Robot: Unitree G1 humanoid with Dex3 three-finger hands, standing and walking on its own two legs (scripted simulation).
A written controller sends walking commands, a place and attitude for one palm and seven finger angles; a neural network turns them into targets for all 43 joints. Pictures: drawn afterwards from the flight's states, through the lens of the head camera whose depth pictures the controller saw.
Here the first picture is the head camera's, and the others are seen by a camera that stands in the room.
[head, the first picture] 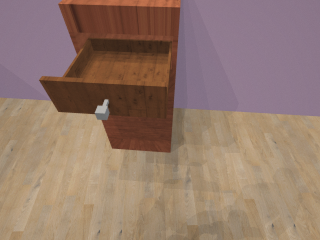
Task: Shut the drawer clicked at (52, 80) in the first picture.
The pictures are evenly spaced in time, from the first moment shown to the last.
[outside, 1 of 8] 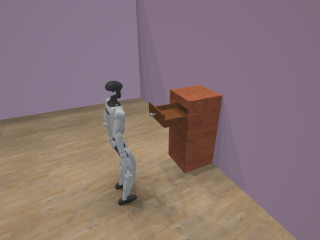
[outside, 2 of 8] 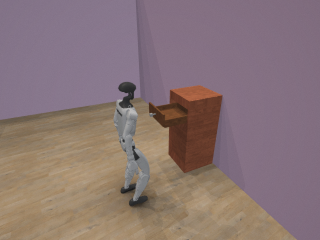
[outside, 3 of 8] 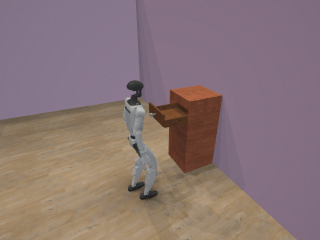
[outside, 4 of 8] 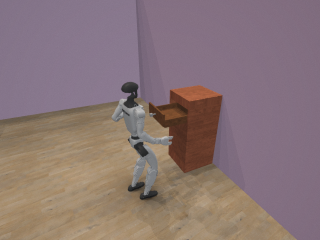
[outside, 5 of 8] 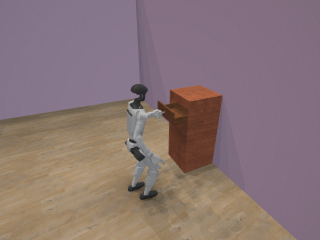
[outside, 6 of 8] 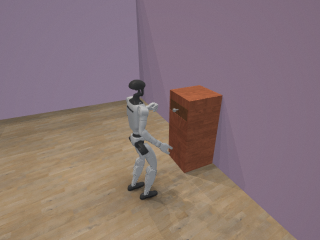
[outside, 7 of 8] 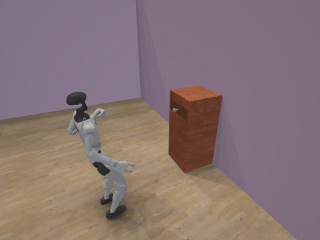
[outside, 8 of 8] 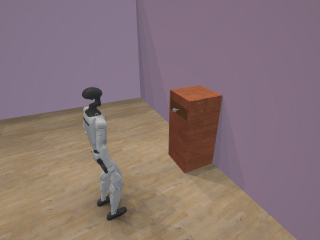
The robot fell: no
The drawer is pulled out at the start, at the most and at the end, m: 0.30 0.30 0.00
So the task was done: yes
